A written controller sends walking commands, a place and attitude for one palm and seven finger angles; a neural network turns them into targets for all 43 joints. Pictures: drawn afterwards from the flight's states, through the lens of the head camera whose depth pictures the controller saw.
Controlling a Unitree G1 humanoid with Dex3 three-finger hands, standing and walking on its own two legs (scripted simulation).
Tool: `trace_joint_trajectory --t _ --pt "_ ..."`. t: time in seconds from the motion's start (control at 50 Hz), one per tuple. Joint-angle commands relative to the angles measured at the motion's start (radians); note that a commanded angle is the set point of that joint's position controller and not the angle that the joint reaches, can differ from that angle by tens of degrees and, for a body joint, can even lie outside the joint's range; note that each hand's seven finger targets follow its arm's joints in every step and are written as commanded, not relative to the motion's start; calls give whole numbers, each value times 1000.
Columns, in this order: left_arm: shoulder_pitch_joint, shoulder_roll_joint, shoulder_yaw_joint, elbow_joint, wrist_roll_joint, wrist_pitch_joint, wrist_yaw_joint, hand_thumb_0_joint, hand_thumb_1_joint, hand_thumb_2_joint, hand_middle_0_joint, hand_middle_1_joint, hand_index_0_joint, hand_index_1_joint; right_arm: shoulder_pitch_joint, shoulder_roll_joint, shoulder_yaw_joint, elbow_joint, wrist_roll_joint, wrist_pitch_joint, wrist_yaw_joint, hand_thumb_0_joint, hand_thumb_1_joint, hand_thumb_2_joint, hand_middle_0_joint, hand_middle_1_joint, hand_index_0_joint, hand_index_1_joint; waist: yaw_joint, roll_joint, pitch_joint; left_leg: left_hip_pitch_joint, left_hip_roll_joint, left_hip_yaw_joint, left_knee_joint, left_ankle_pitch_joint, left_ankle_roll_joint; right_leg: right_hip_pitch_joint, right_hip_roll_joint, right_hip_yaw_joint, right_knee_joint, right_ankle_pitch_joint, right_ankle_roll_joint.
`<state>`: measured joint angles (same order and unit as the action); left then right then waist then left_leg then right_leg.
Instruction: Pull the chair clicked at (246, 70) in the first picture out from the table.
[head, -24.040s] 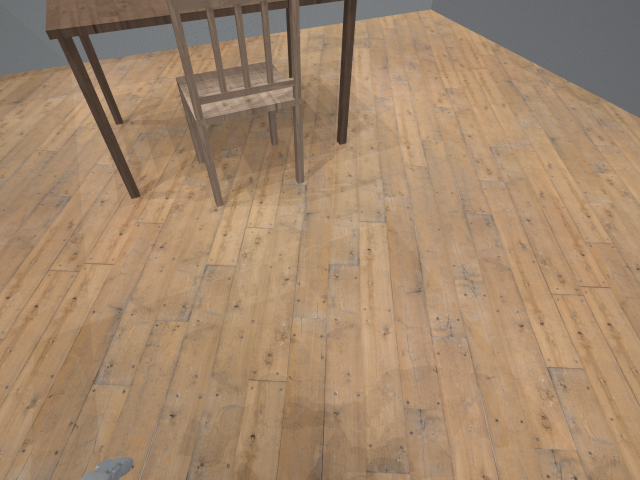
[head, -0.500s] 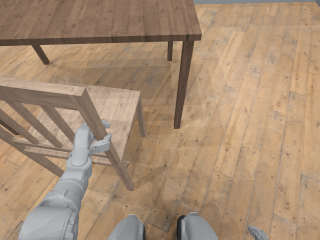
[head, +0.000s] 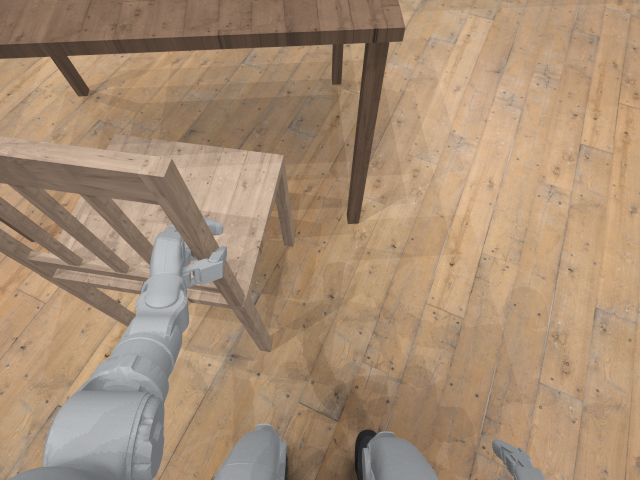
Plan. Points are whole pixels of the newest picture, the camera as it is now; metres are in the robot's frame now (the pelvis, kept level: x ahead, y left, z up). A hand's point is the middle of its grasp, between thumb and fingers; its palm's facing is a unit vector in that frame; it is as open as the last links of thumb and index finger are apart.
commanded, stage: step backward, pulling the chair out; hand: left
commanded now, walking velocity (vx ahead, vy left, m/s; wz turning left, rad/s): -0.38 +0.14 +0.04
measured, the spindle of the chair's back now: (79, 232) +0.46 +0.37 -0.08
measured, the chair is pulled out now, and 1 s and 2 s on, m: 0.17 0.39 0.62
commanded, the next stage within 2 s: stop walking, hand still on the chair in 1.26 s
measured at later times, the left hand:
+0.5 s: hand (197, 346) +0.28 +0.16 -0.06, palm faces +0.06 -0.96 -0.27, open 6.3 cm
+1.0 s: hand out of the picture +0.13 +0.17 -0.06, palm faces +0.07 -0.95 -0.29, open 6.1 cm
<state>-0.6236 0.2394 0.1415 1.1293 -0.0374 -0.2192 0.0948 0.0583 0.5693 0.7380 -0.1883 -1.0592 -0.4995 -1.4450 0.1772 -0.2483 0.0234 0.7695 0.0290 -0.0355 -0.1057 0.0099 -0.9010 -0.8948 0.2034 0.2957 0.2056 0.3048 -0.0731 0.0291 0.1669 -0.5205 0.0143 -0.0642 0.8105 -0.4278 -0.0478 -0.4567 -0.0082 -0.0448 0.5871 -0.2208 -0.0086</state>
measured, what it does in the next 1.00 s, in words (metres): walks backwards: left foot, then right foot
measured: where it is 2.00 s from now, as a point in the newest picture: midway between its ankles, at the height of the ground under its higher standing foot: outside the picture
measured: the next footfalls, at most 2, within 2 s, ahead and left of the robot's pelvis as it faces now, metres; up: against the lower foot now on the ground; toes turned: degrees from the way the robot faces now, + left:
left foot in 0.06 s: +0.04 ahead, +0.15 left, +0.00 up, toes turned -1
right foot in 0.42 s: -0.07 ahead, -0.12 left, +0.00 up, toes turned -4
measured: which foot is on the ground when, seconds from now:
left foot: up 0.00-0.04, down 0.06-0.44, up 0.46-0.68, down 0.70-1.00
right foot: down 0.00-0.16, up 0.18-0.40, down 0.42-0.78, up 0.80-0.94, down 0.96-1.00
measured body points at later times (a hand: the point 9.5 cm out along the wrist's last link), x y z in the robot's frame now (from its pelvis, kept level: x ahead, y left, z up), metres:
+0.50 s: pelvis -0.11 -0.01 +0.00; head +0.00 -0.03 +0.44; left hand +0.27 +0.21 -0.04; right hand -0.03 -0.24 -0.15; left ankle -0.04 +0.14 -0.71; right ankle -0.11 -0.12 -0.73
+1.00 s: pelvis -0.25 -0.01 +0.00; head -0.15 -0.03 +0.44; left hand +0.12 +0.22 -0.03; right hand -0.17 -0.25 -0.14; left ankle -0.19 +0.15 -0.72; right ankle -0.21 -0.11 -0.73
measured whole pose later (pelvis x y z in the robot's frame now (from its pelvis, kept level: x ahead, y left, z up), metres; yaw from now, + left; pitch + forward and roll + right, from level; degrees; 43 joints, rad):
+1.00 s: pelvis -0.25 -0.01 +0.00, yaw -1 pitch +1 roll -1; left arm -0.59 0.27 0.10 1.16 -0.03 -0.18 0.08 0.07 0.56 0.72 -0.15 -1.21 -0.51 -1.35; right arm 0.21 -0.22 0.02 0.76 0.02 -0.06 -0.07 0.01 -0.90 -0.90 0.20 0.30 0.20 0.30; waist -0.03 0.06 0.20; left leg -0.38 0.09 -0.03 0.58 -0.22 -0.06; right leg -0.35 0.03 -0.04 0.55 -0.21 -0.03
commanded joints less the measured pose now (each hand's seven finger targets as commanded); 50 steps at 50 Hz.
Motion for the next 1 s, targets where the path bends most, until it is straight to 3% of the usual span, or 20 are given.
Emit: trace_joint_trajectory --t 0.0,0.06,0.08,0.14,0.18,0.24,0.38,0.4,0.42,0.44,0.46,0.54,0.64,0.7,0.72,0.78,0.84,0.9,0.94,0.98 --pt "-245 208 -27 -223 26 -10 8 0 900 900 -500 -1450 -500 -1450 68 -148 -38 -73 4 -23 -33 0 -900 -900 200 300 200 300 28 -98 -573 123 36 -21 -187 136 4 448 -290 145 -32 818 -72" --pt "-247 166 -61 -264 15 -2 7 0 900 900 -500 -1450 -500 -1450 88 -180 -58 -100 9 -5 -39 0 -900 -900 200 300 200 300 22 -63 -581 299 130 -56 -310 719 50 325 -136 52 -1 614 23" --pt "-260 123 -99 -270 10 -5 -2 0 900 900 -500 -1450 -500 -1450 99 -178 -63 -110 16 2 -31 0 -900 -900 200 300 200 300 22 -57 -575 332 157 -63 -312 755 65 291 -90 46 -7 478 36" --pt "-322 83 -121 -326 21 -30 -20 0 900 900 -500 -1450 -500 -1450 75 -146 -59 -131 -18 15 -19 0 -900 -900 200 300 200 300 12 260 -591 493 242 -131 -349 1017 108 92 -28 32 191 -32 26" --pt "-306 95 -94 -296 26 -32 -13 0 900 900 -500 -1450 -500 -1450 84 -129 -61 -134 -31 10 3 0 -900 -900 200 300 200 300 23 281 -544 533 300 -180 -368 1039 158 -22 -6 53 334 -293 11" --pt "-312 108 -78 -269 21 -46 -8 0 900 900 -500 -1450 -500 -1450 116 -132 -65 -110 -25 -15 17 0 -900 -900 200 300 200 300 20 198 -536 677 314 -158 -298 1193 184 -57 -5 58 240 -238 13" --pt "-268 183 -25 -186 35 -80 -12 0 900 900 -500 -1450 -500 -1450 102 -138 -64 -61 -12 -56 27 0 -900 -900 200 300 200 300 40 220 -525 555 244 -101 -201 926 127 184 -24 59 -179 99 13" --pt "-267 218 -9 -187 40 -88 -15 0 900 900 -500 -1450 -500 -1450 92 -126 -63 -64 -4 -58 22 0 -900 -900 200 300 200 300 38 108 -540 437 183 -30 -142 745 83 302 -87 101 -224 432 8" --pt "-272 262 4 -175 43 -93 -17 0 900 900 -500 -1450 -500 -1450 72 -106 -58 -75 6 -58 7 0 -900 -900 200 300 200 300 30 -67 -529 230 83 59 -35 296 18 419 -227 207 -196 754 -43" --pt "-219 297 34 -128 29 -61 -13 0 900 900 -500 -1450 -500 -1450 46 -126 -63 -91 13 -56 -5 0 -900 -900 200 300 200 300 51 -152 -530 115 6 25 113 -39 -8 426 -336 270 -159 910 -120" --pt "-241 307 51 -126 30 -28 -4 0 900 900 -500 -1450 -500 -1450 6 -136 -66 -81 15 -61 2 0 -900 -900 200 300 200 300 65 -213 -526 64 2 -48 230 -94 -5 410 -365 254 -124 899 -139" --pt "-228 252 26 -148 39 -15 6 0 900 900 -500 -1450 -500 -1450 -13 -107 -23 -73 1 -74 -11 0 -900 -900 200 300 200 300 60 -83 -474 58 12 -41 82 -64 -10 448 -316 160 -99 787 -128" --pt "-227 219 -21 -145 17 13 18 0 900 900 -500 -1450 -500 -1450 77 -160 -41 -40 16 -62 -43 0 -900 -900 200 300 200 300 37 -147 -492 219 27 18 -327 208 7 451 -255 122 -57 802 -62" --pt "-312 155 -74 -218 13 0 9 0 900 900 -500 -1450 -500 -1450 122 -195 -66 -61 16 -45 -34 0 -900 -900 200 300 200 300 28 0 -556 438 169 -64 -321 879 64 260 -103 45 -6 509 23" --pt "-312 115 -99 -201 7 0 -1 0 900 900 -500 -1450 -500 -1450 141 -185 -70 -61 23 -44 -19 0 -900 -900 200 300 200 300 25 -12 -560 480 183 -49 -312 876 69 225 -73 43 -13 349 26" --pt "-380 104 -102 -279 20 -25 -11 0 900 900 -500 -1450 -500 -1450 96 -149 -61 -96 -21 -34 -8 0 -900 -900 200 300 200 300 20 292 -519 527 267 -143 -369 1042 131 57 -30 39 187 -167 19" --pt "-296 136 -61 -234 20 -33 -4 0 900 900 -500 -1450 -500 -1450 121 -149 -68 -90 -15 -34 10 0 -900 -900 200 300 200 300 28 190 -521 595 297 -143 -293 1150 164 46 -12 54 135 -155 12" --pt "-310 150 -58 -195 25 -37 -8 0 900 900 -500 -1450 -500 -1450 118 -159 -75 -75 -4 -52 20 0 -900 -900 200 300 200 300 29 206 -488 542 264 -120 -262 992 135 150 -15 50 -43 -22 18" --pt "-306 202 -31 -167 33 -49 -9 0 900 900 -500 -1450 -500 -1450 108 -160 -69 -65 2 -60 17 0 -900 -900 200 300 200 300 36 142 -470 363 208 -71 -197 754 87 300 -73 92 -148 332 1" --pt "-295 268 -7 -132 26 -42 -6 0 900 900 -500 -1450 -500 -1450 88 -136 -71 -71 25 -63 5 0 -900 -900 200 300 200 300 37 -146 -507 139 12 40 57 -40 -14 369 -328 294 -209 637 -112"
